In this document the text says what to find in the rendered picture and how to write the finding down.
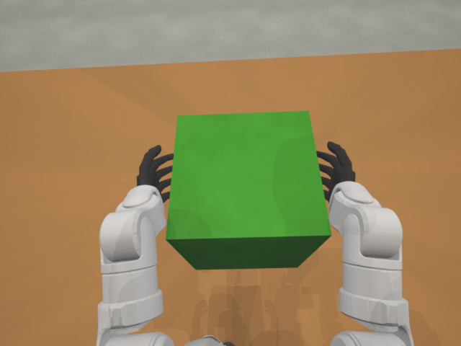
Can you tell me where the left robot forearm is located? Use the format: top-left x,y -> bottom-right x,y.
97,185 -> 166,346

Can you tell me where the right robot upper arm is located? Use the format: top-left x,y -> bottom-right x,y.
330,331 -> 406,346

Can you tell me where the left robot shin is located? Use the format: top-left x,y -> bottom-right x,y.
203,335 -> 221,343

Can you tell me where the left robot hand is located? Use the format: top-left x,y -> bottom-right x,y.
137,145 -> 174,203

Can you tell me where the carton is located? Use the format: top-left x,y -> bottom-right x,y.
166,111 -> 332,270

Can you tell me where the right robot forearm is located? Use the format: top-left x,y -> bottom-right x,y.
328,181 -> 414,346

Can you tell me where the right robot hand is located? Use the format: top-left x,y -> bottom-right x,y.
316,141 -> 355,203

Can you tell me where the left robot upper arm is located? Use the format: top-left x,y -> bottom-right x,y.
105,332 -> 174,346

